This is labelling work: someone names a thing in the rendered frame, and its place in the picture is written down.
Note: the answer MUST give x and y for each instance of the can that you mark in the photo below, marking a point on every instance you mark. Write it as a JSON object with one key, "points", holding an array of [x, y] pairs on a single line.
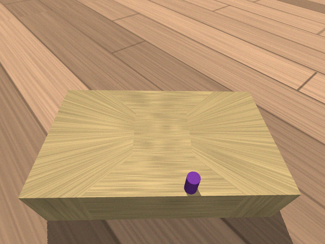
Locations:
{"points": [[192, 182]]}

